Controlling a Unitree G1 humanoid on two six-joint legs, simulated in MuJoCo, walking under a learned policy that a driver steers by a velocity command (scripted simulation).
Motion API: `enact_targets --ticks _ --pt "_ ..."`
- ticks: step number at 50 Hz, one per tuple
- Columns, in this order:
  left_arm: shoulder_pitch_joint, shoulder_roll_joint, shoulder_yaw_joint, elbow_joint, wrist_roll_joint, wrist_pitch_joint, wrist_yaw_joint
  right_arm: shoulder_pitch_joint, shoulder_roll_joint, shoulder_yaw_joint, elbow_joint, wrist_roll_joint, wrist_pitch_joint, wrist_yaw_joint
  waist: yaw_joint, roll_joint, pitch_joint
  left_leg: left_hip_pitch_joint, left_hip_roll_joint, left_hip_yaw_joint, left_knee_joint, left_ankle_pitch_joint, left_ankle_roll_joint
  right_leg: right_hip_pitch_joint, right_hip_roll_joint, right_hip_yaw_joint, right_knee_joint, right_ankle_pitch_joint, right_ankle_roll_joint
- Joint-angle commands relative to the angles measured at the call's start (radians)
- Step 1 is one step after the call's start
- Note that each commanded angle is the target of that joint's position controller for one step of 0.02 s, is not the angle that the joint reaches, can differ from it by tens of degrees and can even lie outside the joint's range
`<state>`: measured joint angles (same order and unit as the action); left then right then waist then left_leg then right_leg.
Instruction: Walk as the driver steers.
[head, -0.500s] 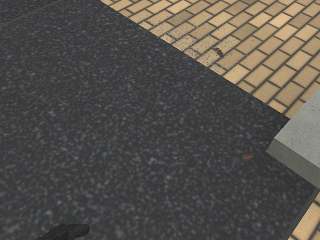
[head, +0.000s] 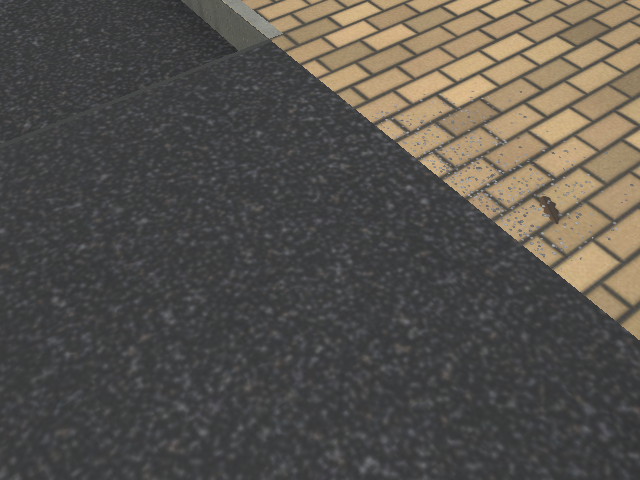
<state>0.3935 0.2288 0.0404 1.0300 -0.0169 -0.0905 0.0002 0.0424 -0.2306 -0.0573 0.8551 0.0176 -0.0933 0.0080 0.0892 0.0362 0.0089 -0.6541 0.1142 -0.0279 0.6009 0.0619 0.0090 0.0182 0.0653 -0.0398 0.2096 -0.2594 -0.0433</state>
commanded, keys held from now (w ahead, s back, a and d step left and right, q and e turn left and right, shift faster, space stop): w+e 1.00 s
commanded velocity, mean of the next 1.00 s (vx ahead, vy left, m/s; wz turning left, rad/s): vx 0.50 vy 0.00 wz -0.51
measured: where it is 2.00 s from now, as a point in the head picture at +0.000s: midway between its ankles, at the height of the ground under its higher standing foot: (521, 321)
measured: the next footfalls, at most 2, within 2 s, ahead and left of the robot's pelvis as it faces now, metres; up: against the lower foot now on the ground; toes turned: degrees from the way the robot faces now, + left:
left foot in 0.10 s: +0.25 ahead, +0.14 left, +0.00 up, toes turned -1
right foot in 0.66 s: +0.47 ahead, -0.17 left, +0.00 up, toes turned -25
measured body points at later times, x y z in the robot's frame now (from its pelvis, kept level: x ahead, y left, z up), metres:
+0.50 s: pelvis +0.27 +0.03 +0.00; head +0.29 +0.02 +0.45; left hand +0.50 +0.23 -0.11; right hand +0.21 -0.24 -0.14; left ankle +0.21 +0.15 -0.74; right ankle +0.40 -0.17 -0.68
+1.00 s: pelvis +0.52 -0.11 +0.00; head +0.54 -0.14 +0.45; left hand +0.71 +0.11 -0.10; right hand +0.58 -0.44 -0.09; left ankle +0.77 -0.04 -0.69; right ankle +0.44 -0.15 -0.74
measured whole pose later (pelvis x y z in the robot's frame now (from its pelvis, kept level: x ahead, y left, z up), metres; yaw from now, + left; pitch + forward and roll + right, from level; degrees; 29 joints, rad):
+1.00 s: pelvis +0.52 -0.11 +0.00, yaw -33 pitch +2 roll +0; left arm 0.34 0.26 0.08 0.78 -0.02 -0.06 0.01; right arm 0.02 -0.28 -0.07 0.75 0.00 -0.10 0.00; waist 0.07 0.04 0.03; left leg -0.65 0.08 -0.09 0.63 0.02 -0.05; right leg -0.13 0.10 0.11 0.35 -0.24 -0.09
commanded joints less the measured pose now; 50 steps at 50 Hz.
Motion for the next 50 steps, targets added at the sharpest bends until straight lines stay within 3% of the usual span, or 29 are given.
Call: enact_targets --ticks 1,3,4,5,6,7,8,9,10,12,14,17,21,24,27,28,30,31,32,33,34,35,36,37,38,40,43,47,50 --pt "0.045 0.171 0.037 -0.027 -0.01 0.007 0.012 -0.114 -0.072 -0.008 -0.096 0.006 -0.028 0.019 -0.025 -0.089 0.088 0.034 -0.037 0.001 -0.092 -0.036 0.008 -0.037 -0.301 0.185 -0.006 0.249 -0.152" --pt "0.022 0.189 0.046 -0.036 -0.009 0.016 0.015 -0.047 -0.111 -0.022 -0.088 0.007 -0.038 0.022 -0.076 -0.117 0.048 0.158 -0.064 0.012 -0.121 -0.103 0.025 -0.022 -0.313 0.209 0.071 0.343 -0.132" --pt "0.001 0.182 0.043 -0.045 -0.005 0.019 0.015 0.062 -0.145 -0.041 -0.06 0.006 -0.042 0.017 -0.138 -0.116 -0.016 0.312 -0.089 0.033 -0.142 -0.126 0.047 -0.038 -0.274 0.185 0.193 0.476 -0.11" --pt "-0.015 0.146 0.03 -0.065 0.007 0.019 0.011 0.247 -0.206 -0.065 -0.017 -0.003 -0.045 0.009 -0.217 -0.095 -0.155 0.592 -0.029 -0.015 -0.097 -0.105 0.092 -0.156 -0.212 0.143 0.428 0.454 -0.075" --pt "0.064 0.037 0.001 -0.096 0.014 0.008 0.008 0.399 -0.313 -0.09 0.006 -0.029 -0.042 0.001 -0.215 0.111 -0.344 1.008 0.232 -0.356 -0.103 -0.164 0.207 -0.508 -0.07 0.054 0.822 0.118 -0.006" --pt "0.112 0.016 -0.009 -0.093 -0.015 -0.009 0.005 0.426 -0.274 -0.078 0.017 -0.03 -0.035 0.007 -0.2 0.288 -0.463 1.102 0.346 -0.702 -0.262 -0.3 0.285 -0.689 -0.017 0.141 1.039 -0.326 0.007" --pt "0.04 0.131 0.022 -0.103 -0.04 -0.015 0.007 0.348 -0.183 -0.052 -0.002 -0.025 -0.035 0.006 -0.196 0.176 -0.314 0.979 0.308 -0.59 -0.283 -0.355 0.233 -0.769 -0.079 0.19 1.129 -0.282 -0.005" --pt "-0.032 0.146 0.028 -0.123 -0.041 -0.013 0.011 0.267 -0.138 -0.037 -0.018 -0.02 -0.033 0.003 -0.176 0.11 -0.197 0.831 0.276 -0.429 -0.297 -0.314 0.193 -0.784 -0.129 0.157 1.126 -0.194 -0.012" --pt "-0.063 0.131 0.032 -0.127 -0.029 -0.006 0.016 0.199 -0.11 -0.027 -0.019 -0.02 -0.033 0.006 -0.146 0.045 -0.118 0.682 0.233 -0.315 -0.339 -0.25 0.173 -0.738 -0.166 0.145 1.075 -0.119 -0.009" --pt "-0.042 0.092 0.042 -0.127 -0.02 0.024 0.015 0.14 -0.083 -0.022 -0.01 -0.029 -0.036 0.008 -0.09 0.078 -0.045 0.519 0.174 -0.158 -0.411 -0.202 0.15 -0.639 -0.211 0.146 0.997 -0.039 -0.009" --pt "-0.043 0.059 0.043 -0.141 -0.021 0.047 0.012 0.145 -0.096 -0.03 0.005 -0.031 -0.041 0.003 -0.072 0.061 -0.013 0.474 0.165 -0.067 -0.452 -0.131 0.165 -0.637 -0.217 0.135 0.973 0.006 -0.005" --pt "-0.113 0.066 0.052 -0.181 -0.011 0.061 0.01 0.168 -0.124 -0.041 0.021 -0.035 -0.043 -0.012 -0.073 0.025 0.021 0.497 0.167 0.025 -0.475 -0.058 0.175 -0.72 -0.217 0.154 0.871 0.123 0.006" --pt "-0.234 0.056 0.046 -0.226 -0.005 0.05 -0.016 0.195 -0.156 -0.049 0.028 -0.031 -0.031 -0.028 -0.104 0.014 0.05 0.543 0.152 0.138 -0.487 -0.037 0.155 -0.723 -0.201 0.104 0.644 0.29 0.011" --pt "-0.347 0.048 0.036 -0.272 -0.003 0.048 -0.037 0.248 -0.178 -0.057 0.039 -0.02 -0.018 -0.035 -0.146 -0.003 0.087 0.615 0.173 0.186 -0.477 -0.032 0.15 -0.741 -0.192 0.047 0.536 0.299 0.001" --pt "-0.412 0.055 0.034 -0.317 -0.006 0.049 -0.054 0.282 -0.195 -0.065 0.048 -0.006 0.002 -0.034 -0.159 0.005 0.103 0.717 0.2 0.218 -0.423 0.033 0.136 -0.756 -0.176 0.006 0.474 0.21 -0.024" --pt "-0.417 0.063 0.037 -0.329 -0.008 0.05 -0.059 0.278 -0.204 -0.068 0.047 -0.001 0.009 -0.034 -0.15 0.014 0.098 0.738 0.205 0.232 -0.389 0.113 0.127 -0.733 -0.161 -0.015 0.46 0.165 -0.038" --pt "-0.362 0.099 0.055 -0.337 -0.011 0.052 -0.062 0.252 -0.236 -0.076 0.035 0.007 0.021 -0.036 -0.099 0.052 0.035 0.754 0.201 0.262 -0.25 0.457 0.105 -0.594 -0.092 -0.078 0.455 0.065 -0.074" --pt "-0.262 0.133 0.074 -0.318 -0.015 0.053 -0.06 0.235 -0.248 -0.078 0.029 0.01 0.03 -0.036 -0.038 0.06 -0.025 0.739 0.185 0.28 -0.099 0.6 0.091 -0.458 -0.043 -0.106 0.438 0.042 -0.1" --pt "-0.096 0.192 0.109 -0.274 -0.017 0.053 -0.05 0.219 -0.244 -0.073 0.021 0.014 0.035 -0.036 0.051 0.037 -0.115 0.649 0.142 0.305 0.124 0.583 0.055 -0.21 0.007 -0.109 0.363 0.11 -0.139" --pt "0.045 0.298 0.146 -0.243 -0.014 0.063 -0.026 0.232 -0.195 -0.054 -0.005 -0.013 0.026 -0.037 0.089 -0.104 -0.202 0.369 0.091 0.304 0.457 0.17 0.0 0.092 -0.148 0.158 0.331 0.11 -0.204" --pt "-0.018 0.386 0.15 -0.272 -0.013 0.051 -0.026 0.291 -0.064 -0.014 -0.071 -0.025 -0.013 -0.025 -0.041 -0.317 -0.306 -0.048 -0.138 0.139 0.803 -0.635 -0.056 0.369 -0.385 0.775 0.165 -0.051 -0.407" --pt "0.025 0.293 0.119 -0.282 0.001 0.04 -0.034 0.177 -0.147 -0.025 -0.09 0.016 -0.058 -0.01 0.036 -0.171 -0.352 -0.159 -0.113 -0.059 0.857 -0.625 -0.025 0.383 -0.409 0.855 0.051 -0.083 -0.384" --pt "-0.001 0.23 0.102 -0.273 0.007 0.027 -0.035 0.115 -0.163 -0.028 -0.108 0.043 -0.074 -0.004 0.027 -0.138 -0.224 -0.215 -0.07 -0.05 0.818 -0.545 0.005 0.297 -0.379 0.693 0.065 -0.004 -0.337" --pt "-0.077 0.19 0.089 -0.286 0.0 0.02 -0.036 0.12 -0.157 -0.027 -0.096 0.024 -0.076 -0.011 -0.027 -0.047 -0.138 -0.162 -0.021 -0.052 0.718 -0.464 0.013 0.134 -0.329 0.557 0.074 0.101 -0.295" --pt "-0.151 0.149 0.076 -0.303 -0.002 0.018 -0.033 0.126 -0.172 -0.038 -0.082 -0.006 -0.067 -0.02 -0.066 -0.041 -0.103 -0.078 0.012 -0.052 0.627 -0.421 0.007 0.0 -0.287 0.457 0.068 0.186 -0.265" --pt "-0.192 0.147 0.071 -0.327 0.008 0.015 -0.023 0.154 -0.171 -0.046 -0.085 -0.019 -0.039 -0.018 -0.109 -0.056 -0.076 0.026 0.027 -0.052 0.541 -0.375 -0.014 -0.141 -0.251 0.4 0.026 0.275 -0.262" --pt "-0.146 0.193 0.082 -0.321 0.002 0.009 -0.003 0.094 -0.131 -0.036 -0.117 -0.033 -0.016 -0.021 -0.105 -0.051 -0.042 0.023 0.004 -0.024 0.382 -0.271 -0.058 -0.219 -0.223 0.327 0.002 0.364 -0.262" --pt "-0.088 0.197 0.083 -0.313 -0.007 0.018 0.012 -0.055 -0.101 -0.019 -0.163 -0.025 -0.021 -0.011 -0.046 -0.103 -0.004 0.068 -0.059 -0.015 0.067 -0.018 -0.066 -0.256 -0.159 0.272 0.017 0.253 -0.2" --pt "-0.043 0.2 0.084 -0.301 -0.01 0.024 0.013 -0.126 -0.111 -0.017 -0.194 -0.011 -0.03 0.004 -0.015 -0.126 0.004 0.122 -0.094 -0.017 -0.043 0.04 -0.057 -0.244 -0.174 0.314 0.048 0.192 -0.18"
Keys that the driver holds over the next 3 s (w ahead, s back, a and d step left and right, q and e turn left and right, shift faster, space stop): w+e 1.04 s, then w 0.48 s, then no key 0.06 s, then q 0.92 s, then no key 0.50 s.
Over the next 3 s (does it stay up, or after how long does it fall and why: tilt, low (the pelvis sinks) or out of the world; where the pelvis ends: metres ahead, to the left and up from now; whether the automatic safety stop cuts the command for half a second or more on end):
stays up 0.90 -0.35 0.00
